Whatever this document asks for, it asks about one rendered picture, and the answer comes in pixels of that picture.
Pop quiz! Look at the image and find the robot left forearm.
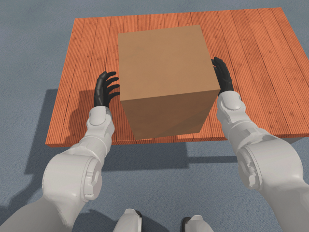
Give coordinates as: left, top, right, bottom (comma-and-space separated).
42, 106, 115, 190

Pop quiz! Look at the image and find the right robot upper arm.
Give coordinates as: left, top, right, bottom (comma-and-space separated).
237, 139, 309, 232

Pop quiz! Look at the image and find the left robot upper arm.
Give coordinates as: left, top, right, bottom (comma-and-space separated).
0, 154, 102, 232

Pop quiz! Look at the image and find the table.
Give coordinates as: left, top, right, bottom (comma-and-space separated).
45, 7, 309, 147

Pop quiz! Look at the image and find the carton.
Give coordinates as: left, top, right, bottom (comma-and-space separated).
118, 25, 221, 140

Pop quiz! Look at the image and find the left robot shin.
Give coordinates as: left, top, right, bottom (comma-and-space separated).
124, 209, 138, 216

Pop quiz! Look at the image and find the right robot hand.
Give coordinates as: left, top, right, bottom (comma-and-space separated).
211, 57, 234, 96

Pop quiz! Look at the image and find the left robot thigh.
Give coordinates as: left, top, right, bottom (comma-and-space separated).
113, 214, 142, 232

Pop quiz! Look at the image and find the robot right forearm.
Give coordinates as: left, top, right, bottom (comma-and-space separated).
216, 91, 303, 176

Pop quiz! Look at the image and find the left robot hand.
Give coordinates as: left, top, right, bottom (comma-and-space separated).
94, 71, 120, 108

